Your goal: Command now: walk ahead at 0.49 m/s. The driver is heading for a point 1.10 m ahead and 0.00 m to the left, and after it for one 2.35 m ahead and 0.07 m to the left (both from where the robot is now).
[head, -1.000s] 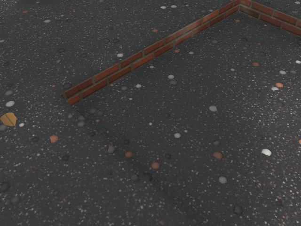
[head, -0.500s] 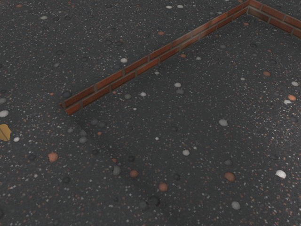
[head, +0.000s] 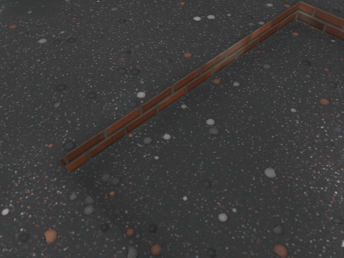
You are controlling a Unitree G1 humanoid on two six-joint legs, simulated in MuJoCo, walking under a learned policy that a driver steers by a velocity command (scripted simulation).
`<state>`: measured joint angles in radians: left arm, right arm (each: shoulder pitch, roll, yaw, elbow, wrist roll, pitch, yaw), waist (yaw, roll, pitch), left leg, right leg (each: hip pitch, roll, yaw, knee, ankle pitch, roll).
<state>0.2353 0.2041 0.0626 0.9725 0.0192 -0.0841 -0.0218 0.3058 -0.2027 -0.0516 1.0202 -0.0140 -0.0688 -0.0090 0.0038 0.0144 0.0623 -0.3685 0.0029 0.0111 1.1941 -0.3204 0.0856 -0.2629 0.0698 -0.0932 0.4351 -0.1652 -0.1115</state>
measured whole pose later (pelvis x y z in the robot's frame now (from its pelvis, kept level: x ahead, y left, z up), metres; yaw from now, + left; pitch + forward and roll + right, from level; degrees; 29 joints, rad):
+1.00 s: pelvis +0.54 +0.07 -0.06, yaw +1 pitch +1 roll +3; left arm 0.02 0.25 0.07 0.81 0.02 -0.04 -0.06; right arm 0.50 -0.22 -0.04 1.00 -0.07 -0.09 -0.04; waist -0.11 -0.03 0.02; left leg -0.02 -0.08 0.07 0.70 -0.71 0.05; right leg -0.57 -0.05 0.04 0.57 0.30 -0.04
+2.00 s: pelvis +1.09 +0.07 -0.15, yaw +0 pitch +1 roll +1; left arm 0.06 0.20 0.03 0.91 0.03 -0.03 -0.03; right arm 0.43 -0.18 -0.03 1.03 -0.02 -0.09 0.00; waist -0.05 -0.04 0.04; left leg 0.04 -0.05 0.08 0.23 -0.28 0.05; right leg -0.52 -0.05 -0.07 0.64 -0.12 -0.04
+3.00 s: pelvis +1.61 +0.08 +0.01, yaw +1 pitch +3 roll -1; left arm 0.08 0.17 0.01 0.69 0.02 -0.05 -0.04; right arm 0.45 -0.18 -0.03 0.97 0.00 -0.12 -0.01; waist -0.05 -0.02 0.00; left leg -0.05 -0.06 0.11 0.27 -0.29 0.09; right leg -0.76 -0.02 -0.04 0.81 0.02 -0.06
